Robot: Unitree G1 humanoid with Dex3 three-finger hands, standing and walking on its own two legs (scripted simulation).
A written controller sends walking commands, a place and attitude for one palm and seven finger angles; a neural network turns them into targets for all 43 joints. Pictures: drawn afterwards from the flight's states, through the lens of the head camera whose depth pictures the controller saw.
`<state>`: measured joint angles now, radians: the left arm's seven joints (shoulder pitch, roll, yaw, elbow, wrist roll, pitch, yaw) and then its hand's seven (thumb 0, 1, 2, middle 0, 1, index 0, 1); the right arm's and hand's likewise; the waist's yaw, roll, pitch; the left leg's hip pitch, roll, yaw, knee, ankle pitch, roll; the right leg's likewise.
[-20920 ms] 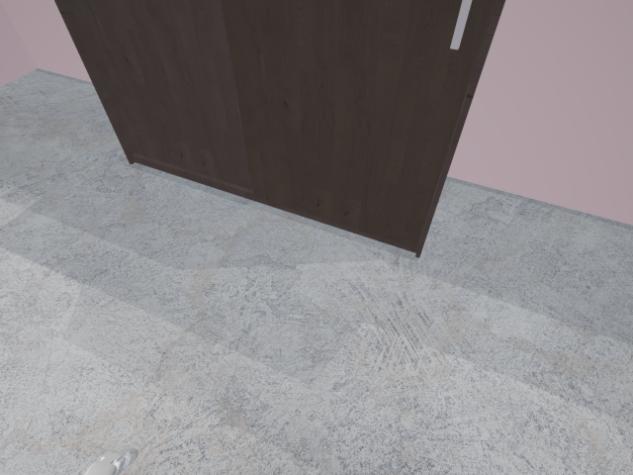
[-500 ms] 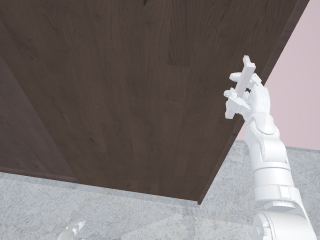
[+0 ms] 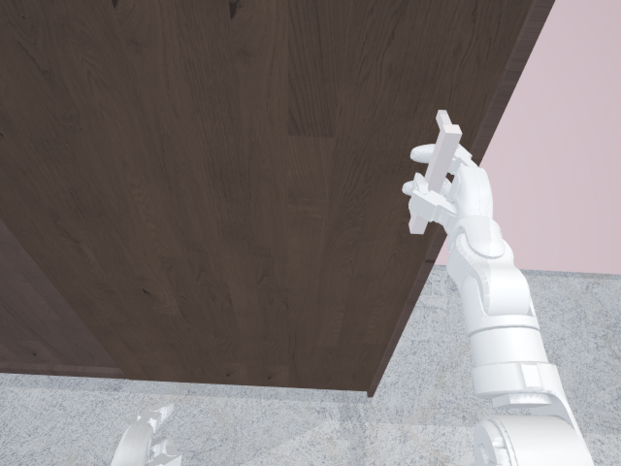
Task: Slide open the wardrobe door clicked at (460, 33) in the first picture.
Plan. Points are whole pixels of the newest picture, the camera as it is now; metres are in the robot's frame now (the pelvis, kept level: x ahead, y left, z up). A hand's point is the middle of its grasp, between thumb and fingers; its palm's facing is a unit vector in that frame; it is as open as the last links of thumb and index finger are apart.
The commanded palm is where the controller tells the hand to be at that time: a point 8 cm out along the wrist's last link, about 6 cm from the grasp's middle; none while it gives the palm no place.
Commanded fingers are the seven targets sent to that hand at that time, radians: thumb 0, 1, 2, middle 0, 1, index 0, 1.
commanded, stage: tug the door sideways, standing still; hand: right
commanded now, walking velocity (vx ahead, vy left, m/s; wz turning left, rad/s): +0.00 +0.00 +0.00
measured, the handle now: (429, 175) +0.46 -0.13 +0.16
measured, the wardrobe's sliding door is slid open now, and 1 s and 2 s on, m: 0.00 0.00 0.15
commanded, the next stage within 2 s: step sideways, sliding the door along in 0.36 s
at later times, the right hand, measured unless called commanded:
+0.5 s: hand (415, 198) +0.41 -0.11 +0.17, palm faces +0.08 +1.00 -0.05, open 5.7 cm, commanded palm +0.38 -0.13 +0.17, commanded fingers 0.00 -0.90 -0.90 0.45 1.40 0.45 1.40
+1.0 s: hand (408, 201) +0.41 -0.10 +0.16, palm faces +0.19 +0.98 -0.11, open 6.1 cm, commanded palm +0.38 -0.08 +0.17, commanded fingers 0.00 -0.90 -0.90 0.45 1.40 0.45 1.40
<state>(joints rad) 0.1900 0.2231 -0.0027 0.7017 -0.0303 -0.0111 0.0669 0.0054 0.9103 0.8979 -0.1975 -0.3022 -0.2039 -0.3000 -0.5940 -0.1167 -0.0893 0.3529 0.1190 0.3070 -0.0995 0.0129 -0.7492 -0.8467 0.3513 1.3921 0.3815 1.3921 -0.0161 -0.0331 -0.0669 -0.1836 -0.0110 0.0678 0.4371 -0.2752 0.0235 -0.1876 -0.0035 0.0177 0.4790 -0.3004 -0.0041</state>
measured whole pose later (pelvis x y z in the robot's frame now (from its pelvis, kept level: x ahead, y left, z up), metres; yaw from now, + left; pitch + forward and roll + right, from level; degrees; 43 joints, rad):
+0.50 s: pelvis -0.05 -0.01 -0.01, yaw -2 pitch +4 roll +1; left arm 0.28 0.21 -0.01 0.80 -0.02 -0.10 0.05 0.01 0.91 0.90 -0.20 -0.30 -0.21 -0.30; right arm -0.85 -0.15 -0.05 0.72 0.12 0.14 -0.15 0.01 -0.80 -0.82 0.29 1.40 0.26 1.40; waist 0.02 -0.03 -0.04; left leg -0.30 0.00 0.07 0.51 -0.28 0.01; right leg -0.31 0.01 0.04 0.55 -0.30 -0.01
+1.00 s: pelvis -0.03 +0.05 -0.03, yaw -2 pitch -2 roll -1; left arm 0.17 0.25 0.02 0.72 -0.04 -0.03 0.07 0.01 0.91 0.90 -0.20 -0.30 -0.20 -0.30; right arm -0.80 -0.21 0.00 0.56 0.14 0.00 -0.16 -0.01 -0.80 -0.86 0.39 1.40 0.15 1.40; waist -0.09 -0.03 0.16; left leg -0.39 -0.01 0.03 1.01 -0.46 0.02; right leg -0.28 -0.09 -0.10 0.69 -0.34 0.02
